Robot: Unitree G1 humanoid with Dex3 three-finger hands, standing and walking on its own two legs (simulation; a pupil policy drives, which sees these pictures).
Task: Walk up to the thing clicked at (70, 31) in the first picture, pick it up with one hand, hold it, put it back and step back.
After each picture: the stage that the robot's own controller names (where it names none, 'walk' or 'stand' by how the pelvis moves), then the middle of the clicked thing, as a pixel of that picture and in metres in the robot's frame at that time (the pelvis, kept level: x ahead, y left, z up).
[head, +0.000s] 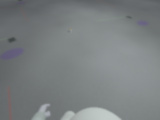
stand; (70, 30) +2.17 +0.60 -0.72
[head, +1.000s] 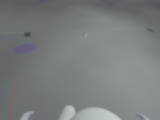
walk; (85, 34) +2.09 +0.24 -0.70
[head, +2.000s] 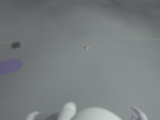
walk; (87, 46) +1.46 +0.08 -0.69
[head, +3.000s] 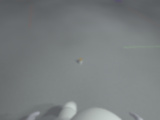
walk; (80, 61) +0.96 +0.15 -0.69
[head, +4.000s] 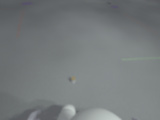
walk; (73, 79) +0.61 +0.16 -0.70
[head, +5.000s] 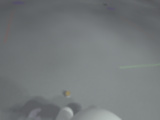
stand; (68, 94) +0.39 +0.15 -0.71
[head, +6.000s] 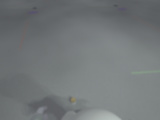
stand; (73, 101) +0.33 +0.17 -0.72
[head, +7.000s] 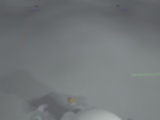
stand; (72, 101) +0.31 +0.16 -0.72
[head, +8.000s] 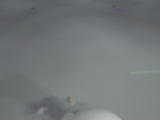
stand; (71, 101) +0.33 +0.18 -0.73
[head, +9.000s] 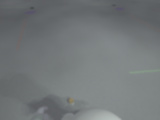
stand; (71, 101) +0.31 +0.18 -0.73
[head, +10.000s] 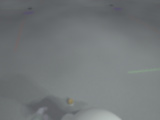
stand; (71, 102) +0.31 +0.19 -0.73
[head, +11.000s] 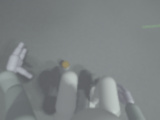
go down; (66, 65) +0.38 +0.19 -0.37
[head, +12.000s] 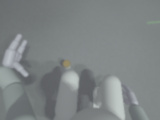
go down; (67, 64) +0.39 +0.19 -0.32
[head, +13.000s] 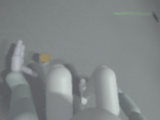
close in; (44, 59) +0.38 +0.23 -0.22
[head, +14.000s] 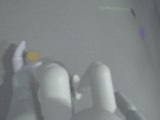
close; (32, 57) +0.39 +0.24 -0.22
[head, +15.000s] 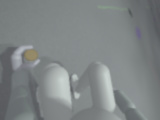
lift; (30, 57) +0.38 +0.24 -0.22
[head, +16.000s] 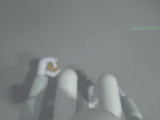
lift; (53, 68) +0.31 +0.25 -0.11
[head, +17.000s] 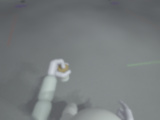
hold; (63, 72) +0.32 +0.17 +0.04
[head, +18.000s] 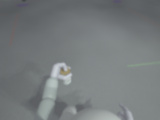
hold; (65, 76) +0.31 +0.17 -0.01
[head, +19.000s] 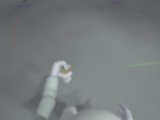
hold; (65, 74) +0.33 +0.17 -0.01
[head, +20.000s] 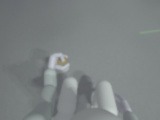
crouch; (63, 64) +0.38 +0.18 -0.11
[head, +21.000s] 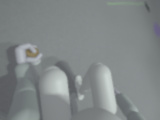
lower; (33, 56) +0.40 +0.24 -0.22
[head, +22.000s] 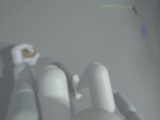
lower; (30, 56) +0.40 +0.25 -0.23
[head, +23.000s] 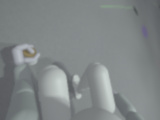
lower; (30, 56) +0.40 +0.25 -0.23
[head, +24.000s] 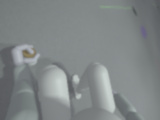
lower; (30, 56) +0.39 +0.25 -0.23
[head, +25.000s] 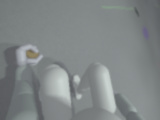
loosen; (32, 57) +0.39 +0.24 -0.23
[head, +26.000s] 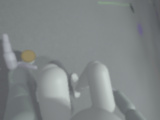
withdraw; (28, 58) +0.38 +0.24 -0.22
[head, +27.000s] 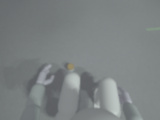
walk; (70, 67) +0.39 +0.17 -0.38
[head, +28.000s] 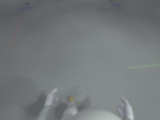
stand; (71, 100) +0.32 +0.16 -0.66
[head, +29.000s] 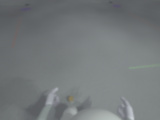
stand; (71, 99) +0.33 +0.17 -0.66
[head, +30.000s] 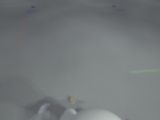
stand; (72, 100) +0.33 +0.15 -0.70
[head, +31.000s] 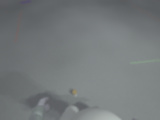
walk; (74, 93) +0.36 +0.13 -0.70
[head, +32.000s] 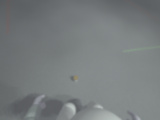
walk; (75, 79) +0.51 +0.11 -0.71
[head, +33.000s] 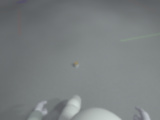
walk; (76, 64) +0.80 +0.25 -0.69
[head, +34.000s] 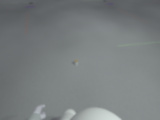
stand; (76, 62) +1.00 +0.22 -0.71
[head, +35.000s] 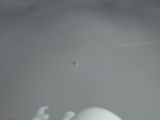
stand; (76, 63) +1.01 +0.23 -0.72
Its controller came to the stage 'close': yes
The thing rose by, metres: 0.70
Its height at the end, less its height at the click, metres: +0.00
